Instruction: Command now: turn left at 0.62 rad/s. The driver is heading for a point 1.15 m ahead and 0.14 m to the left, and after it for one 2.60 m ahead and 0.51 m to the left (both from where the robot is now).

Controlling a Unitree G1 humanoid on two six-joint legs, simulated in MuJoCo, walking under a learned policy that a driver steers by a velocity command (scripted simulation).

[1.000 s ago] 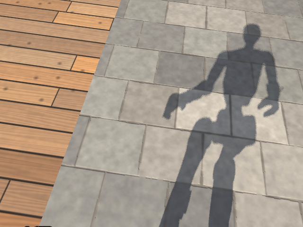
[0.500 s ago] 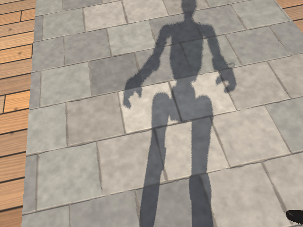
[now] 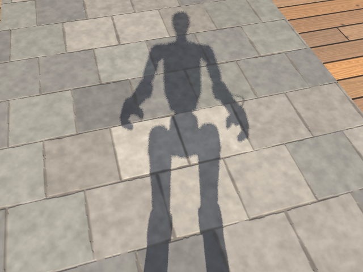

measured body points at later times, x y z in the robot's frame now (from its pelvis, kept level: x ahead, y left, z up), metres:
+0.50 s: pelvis +0.08 +0.00 +0.00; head +0.09 -0.02 +0.45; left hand -0.02 +0.27 -0.11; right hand +0.36 -0.17 -0.09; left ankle +0.11 +0.21 -0.66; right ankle +0.02 -0.14 -0.74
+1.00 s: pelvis +0.20 +0.11 +0.00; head +0.24 +0.10 +0.44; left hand +0.31 +0.42 -0.09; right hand +0.40 -0.15 -0.11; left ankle +0.20 +0.23 -0.74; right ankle +0.29 +0.00 -0.70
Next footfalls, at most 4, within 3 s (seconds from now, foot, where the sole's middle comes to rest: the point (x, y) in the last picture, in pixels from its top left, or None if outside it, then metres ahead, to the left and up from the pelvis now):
0.14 right None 0.06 -0.13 -0.78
0.64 left None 0.23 0.24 -0.78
1.10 right None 0.31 -0.01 -0.78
1.68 left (127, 241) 0.57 0.20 -0.78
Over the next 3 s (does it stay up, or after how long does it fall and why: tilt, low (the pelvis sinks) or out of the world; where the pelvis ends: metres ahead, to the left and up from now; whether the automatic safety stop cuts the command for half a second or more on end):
stays up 1.68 0.27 -0.02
